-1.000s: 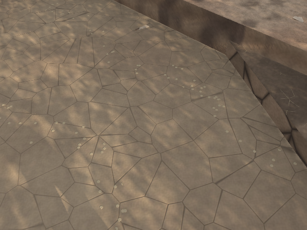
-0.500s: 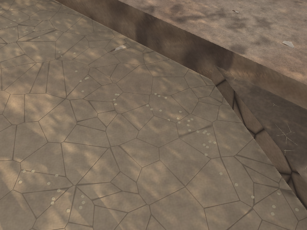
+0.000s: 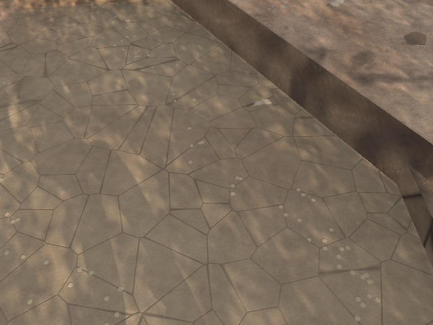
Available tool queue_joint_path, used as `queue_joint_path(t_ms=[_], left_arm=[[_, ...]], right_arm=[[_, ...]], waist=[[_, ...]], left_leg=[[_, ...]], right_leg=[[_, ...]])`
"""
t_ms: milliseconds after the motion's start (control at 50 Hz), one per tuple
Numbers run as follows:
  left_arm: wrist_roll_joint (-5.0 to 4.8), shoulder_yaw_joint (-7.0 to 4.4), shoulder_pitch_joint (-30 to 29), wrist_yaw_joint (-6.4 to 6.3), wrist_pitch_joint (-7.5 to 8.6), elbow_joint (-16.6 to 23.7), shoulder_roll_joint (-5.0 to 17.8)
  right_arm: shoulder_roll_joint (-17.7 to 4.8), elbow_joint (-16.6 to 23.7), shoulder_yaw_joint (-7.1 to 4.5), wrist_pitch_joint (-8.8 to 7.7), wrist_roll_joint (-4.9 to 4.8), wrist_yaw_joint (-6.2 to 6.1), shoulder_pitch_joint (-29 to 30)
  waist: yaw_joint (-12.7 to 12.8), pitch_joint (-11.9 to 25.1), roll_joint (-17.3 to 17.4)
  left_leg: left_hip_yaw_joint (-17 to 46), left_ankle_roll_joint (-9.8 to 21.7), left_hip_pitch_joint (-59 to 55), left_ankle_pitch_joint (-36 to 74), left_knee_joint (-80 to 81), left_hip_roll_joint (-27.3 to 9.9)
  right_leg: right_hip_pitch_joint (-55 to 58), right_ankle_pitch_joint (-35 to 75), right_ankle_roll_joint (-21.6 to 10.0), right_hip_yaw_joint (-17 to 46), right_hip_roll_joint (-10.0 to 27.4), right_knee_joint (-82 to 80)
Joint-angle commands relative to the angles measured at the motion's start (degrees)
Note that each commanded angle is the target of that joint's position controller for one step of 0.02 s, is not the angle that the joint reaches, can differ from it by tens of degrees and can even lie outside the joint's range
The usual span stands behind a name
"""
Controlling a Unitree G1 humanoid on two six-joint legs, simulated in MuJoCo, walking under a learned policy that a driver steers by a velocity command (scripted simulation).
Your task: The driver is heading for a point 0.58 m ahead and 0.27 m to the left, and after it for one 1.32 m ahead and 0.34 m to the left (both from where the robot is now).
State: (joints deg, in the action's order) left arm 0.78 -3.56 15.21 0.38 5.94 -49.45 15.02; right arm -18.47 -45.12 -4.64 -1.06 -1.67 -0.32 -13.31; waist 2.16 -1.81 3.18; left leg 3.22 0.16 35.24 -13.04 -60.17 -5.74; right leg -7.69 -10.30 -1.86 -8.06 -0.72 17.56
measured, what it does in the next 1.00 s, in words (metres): walks ahead, turning left: left foot, then right foot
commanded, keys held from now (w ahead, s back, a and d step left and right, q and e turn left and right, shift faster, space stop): w+q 1.00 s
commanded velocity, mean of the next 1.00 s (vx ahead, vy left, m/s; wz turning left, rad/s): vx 0.50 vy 0.00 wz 0.58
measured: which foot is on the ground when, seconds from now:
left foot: up 0.00-0.26, down 0.28-0.78, up 0.80-1.00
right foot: down 0.00-0.30, up 0.32-0.76, down 0.78-1.00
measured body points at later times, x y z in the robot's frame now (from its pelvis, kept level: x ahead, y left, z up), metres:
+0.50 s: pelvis +0.26 +0.09 +0.00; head +0.29 +0.11 +0.45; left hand +0.34 +0.40 -0.11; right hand +0.42 -0.16 -0.11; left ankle +0.26 +0.15 -0.75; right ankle +0.36 -0.09 -0.67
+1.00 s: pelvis +0.54 +0.13 +0.00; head +0.57 +0.14 +0.45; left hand +0.45 +0.41 -0.12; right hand +0.81 -0.03 -0.11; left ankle +0.48 +0.26 -0.67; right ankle +0.60 +0.04 -0.75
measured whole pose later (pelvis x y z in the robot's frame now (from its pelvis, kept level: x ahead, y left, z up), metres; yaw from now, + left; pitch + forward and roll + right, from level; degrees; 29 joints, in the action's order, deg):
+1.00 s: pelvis +0.54 +0.13 +0.00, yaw +36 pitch +1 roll -2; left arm 0.4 -3.7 14.1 0.7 5.8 -47.6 15.3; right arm -18.4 -39.0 -4.7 -0.5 -1.6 -0.5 -14.7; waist 2.0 -2.0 3.1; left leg 3.7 0.5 33.5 -17.3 -63.4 -3.8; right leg -10.0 -10.8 -1.8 -5.3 -1.6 19.9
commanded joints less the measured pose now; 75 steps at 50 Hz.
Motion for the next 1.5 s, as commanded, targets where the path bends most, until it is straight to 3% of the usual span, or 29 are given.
queue_joint_path(t_ms=[20,200,240,280,300,320,340,360,400,480,600,700,760,780,800,820,840,900,960,1080,1200,1240,1280,1300,1320,1340,1360,1420,1500], left_arm=[[0.0,-1.96,-4.1,-0.56,1.03,2.9,8.4],[-2.1,-3.42,0.6,-1.0,-1.88,-0.2,12.6],[-2.78,-3.97,-0.5,-1.23,-2.68,0.0,14.5],[-2.49,-3.36,-1.1,-1.51,-3.14,0.6,13.2],[0.26,-1.14,2.3,-1.14,-2.32,3.6,6.1],[-0.31,-0.2,1.3,-0.49,-0.02,4.8,5.5],[-2.87,-1.37,-6.0,0.16,1.33,6.5,9.9],[-3.19,-1.15,-7.4,0.19,2.19,7.3,9.5],[-0.93,-1.73,-5.6,-0.61,2.0,5.7,9.8],[0.11,-1.59,-6.3,-0.7,-0.24,6.2,7.8],[-0.71,-0.27,-18.4,0.26,0.18,10.3,5.2],[-1.25,-0.98,-20.0,1.36,1.31,11.7,8.0],[-0.91,-2.5,-10.0,0.96,2.13,9.2,10.6],[0.07,-3.29,-2.0,0.56,2.31,8.3,13.1],[0.77,-4.48,4.5,0.41,1.58,6.8,18.0],[-0.94,-3.7,4.6,0.91,1.22,6.3,14.1],[-1.17,-2.47,1.5,0.75,0.91,7.4,9.5],[0.04,-1.07,-4.3,0.26,0.17,7.1,5.9],[-0.51,-1.44,-4.0,0.14,0.8,5.7,6.7],[-0.74,-2.28,-3.5,-0.16,0.43,4.3,10.0],[-2.94,-2.3,4.2,0.49,-1.5,-0.2,12.7],[-3.21,-2.49,4.0,0.31,-2.19,-0.9,14.1],[-3.08,-1.67,3.2,-0.01,-2.34,-1.2,13.0],[-1.37,0.01,3.8,0.12,-1.79,0.8,8.2],[-1.37,1.62,9.4,0.39,-0.82,1.1,3.2],[-3.25,-0.29,5.2,0.57,-0.47,0.7,9.9],[-3.99,-0.72,1.5,0.68,-0.38,2.4,10.5],[-2.78,-1.09,2.1,0.1,-1.97,1.3,8.1],[-2.61,-0.82,0.8,-0.21,-4.28,2.3,4.9]], right_arm=[[-0.8,4.2,-0.1,0.03,0.27,0.61,0.2],[-1.0,10.5,0.31,-0.09,0.38,3.5,12.4],[-3.3,10.4,-0.99,0.3,0.56,3.46,8.1],[-9.2,5.5,-4.54,0.92,0.15,2.27,-9.7],[-16.2,4.7,-6.04,1.11,-0.39,1.17,-11.9],[-14.9,7.5,-4.82,-0.26,0.16,1.68,-11.0],[-10.4,6.9,-3.35,-1.37,0.59,2.3,-9.9],[-9.0,6.7,-2.91,-2.12,0.68,2.36,-7.6],[-5.4,8.0,-1.75,-2.49,1.0,1.99,-0.7],[-6.6,8.2,-1.91,-2.97,1.06,0.79,-1.0],[-7.7,6.2,-2.28,-2.23,0.57,-0.7,-5.9],[-7.1,4.7,-2.29,-1.5,0.24,-1.19,-8.3],[-5.4,5.3,-1.74,-0.91,0.49,-1.22,-6.8],[-2.2,6.3,-0.48,-1.01,1.2,-0.91,-6.7],[1.8,7.7,0.67,-1.52,-0.02,-0.88,-14.4],[-3.0,7.1,0.23,-1.73,-0.95,-1.08,-15.7],[-7.3,7.1,-0.91,-1.49,-0.84,-1.1,-9.9],[-6.1,8.8,-1.41,-0.89,0.45,-0.73,-3.2],[-2.5,9.7,-0.76,0.01,-0.1,-0.13,-3.0],[-1.1,12.2,0.04,-0.43,0.2,1.23,3.6],[-0.1,15.6,1.07,-1.94,0.69,2.7,14.1],[-2.5,15.2,0.13,-2.32,0.91,2.84,11.7],[-7.4,10.4,-2.53,-2.3,1.34,1.96,-3.7],[-12.5,8.8,-3.88,-1.9,2.57,0.82,-13.1],[-14.2,9.3,-3.47,-1.79,2.84,0.62,-12.4],[-8.9,9.4,-2.17,-2.08,2.55,0.8,-11.0],[-6.9,8.6,-1.39,-2.41,1.96,0.87,-8.0],[-2.1,7.7,-0.31,-3.86,2.2,1.36,0.1],[-2.4,5.2,-0.92,-5.63,2.7,0.78,2.0]], waist=[[-1.5,-0.7,-6.8],[1.2,-3.6,-5.9],[-2.4,0.4,-8.1],[-11.7,9.6,-5.1],[-7.9,12.8,10.2],[-7.3,22.3,8.6],[-9.4,16.0,2.6],[-7.7,10.1,1.1],[-2.8,5.2,-1.3],[-1.3,3.7,-1.0],[-5.7,0.5,1.6],[-5.6,0.3,2.9],[-0.3,4.5,4.3],[3.2,12.3,0.0],[0.7,20.3,-17.3],[0.9,19.3,-19.4],[2.4,11.2,-12.7],[-0.2,1.9,-8.9],[-1.1,0.8,-9.3],[0.3,-0.4,-6.9],[2.2,-4.1,-6.2],[-0.8,-1.7,-7.9],[-9.5,8.4,-7.8],[-12.2,17.8,-0.2],[-8.0,26.1,11.1],[-10.1,21.9,5.3],[-8.8,12.5,5.3],[-3.0,4.7,4.0],[-0.9,0.7,1.3]], left_leg=[[2.1,-0.5,3.9,7.8,6.7,-2.5],[-5.9,3.7,1.5,7.4,23.6,1.1],[-9.2,6.1,-6.8,1.8,23.6,5.0],[-7.9,10.1,-33.5,5.0,28.4,8.8],[18.8,18.2,-52.2,-0.5,31.6,-5.5],[45.0,25.0,-58.6,-10.5,42.0,-13.6],[38.8,21.2,-55.3,-8.0,44.9,-12.6],[30.7,19.2,-47.9,-3.2,44.6,-10.4],[20.2,16.2,-34.3,8.2,45.4,-5.8],[14.5,16.4,-25.3,17.0,48.2,-3.1],[11.7,12.2,-21.5,8.5,47.8,0.3],[18.6,11.1,-27.8,6.7,41.2,-2.7],[19.4,8.6,-27.8,13.4,31.5,-0.1],[15.5,6.6,-22.0,9.2,17.2,3.4],[7.5,1.9,-1.6,-15.4,-2.6,12.2],[7.8,1.2,7.9,-21.0,-12.2,8.5],[7.8,0.9,10.2,-15.7,-14.8,5.8],[5.1,0.7,4.9,-6.5,-9.0,0.6],[3.2,0.4,3.5,-4.3,-4.8,-0.9],[0.5,-0.1,4.6,10.8,11.3,-1.0],[-3.8,2.2,0.4,8.2,26.4,2.1],[-4.8,3.6,-6.1,4.7,29.6,4.2],[-5.6,6.2,-31.4,10.0,32.2,5.6],[9.5,10.7,-51.8,10.6,29.7,-7.7],[33.3,17.4,-59.9,3.9,36.9,-19.6],[31.4,15.9,-55.1,0.0,39.7,-17.9],[21.6,13.8,-47.9,2.5,41.0,-15.6],[7.9,11.0,-31.3,7.7,47.9,-9.9],[-0.9,11.3,-26.4,13.4,53.0,-9.7]], right_leg=[[2.0,10.3,-8.4,7.7,16.0,-11.0],[13.0,24.0,-5.6,-2.4,18.2,-5.6],[14.1,43.5,-4.4,-4.2,17.8,4.0],[2.4,40.8,-0.9,-6.5,14.0,28.9],[-22.8,-3.0,3.0,-6.0,5.7,50.5],[-33.1,-25.3,3.4,9.2,-1.3,60.7],[-39.1,-20.7,2.1,12.9,1.8,61.9],[-39.2,-15.4,0.9,12.4,4.1,57.9],[-31.4,-8.6,1.4,12.9,7.8,48.8],[-26.9,-2.2,4.7,11.6,7.0,39.6],[-22.8,15.9,5.9,11.2,2.5,16.3],[-20.2,12.0,3.8,13.6,1.5,10.1],[-6.5,7.4,0.4,11.9,1.3,6.7],[7.9,4.8,-3.0,18.6,9.0,8.3],[28.4,-6.1,-12.2,43.6,22.5,4.6],[28.9,-20.1,-13.6,55.2,25.7,0.1],[21.9,-21.4,-10.8,46.5,22.8,-1.3],[5.1,-2.8,-7.3,27.0,16.2,-4.2],[1.8,3.4,-8.2,19.2,15.3,-7.8],[4.0,13.8,-8.0,6.9,14.5,-9.7],[9.3,19.3,-8.5,7.4,16.7,-8.1],[11.5,31.6,-7.4,7.7,17.2,-2.7],[3.6,37.9,-4.0,4.5,12.8,15.3],[-13.1,17.5,-0.9,2.8,8.2,34.9],[-27.0,-24.1,1.4,9.0,0.1,50.7],[-31.6,-23.3,1.3,14.6,2.6,56.0],[-35.0,-18.8,0.9,13.1,5.0,55.6],[-27.9,-7.4,1.6,13.0,9.4,50.1],[-28.9,-0.8,3.0,13.8,9.7,45.9]])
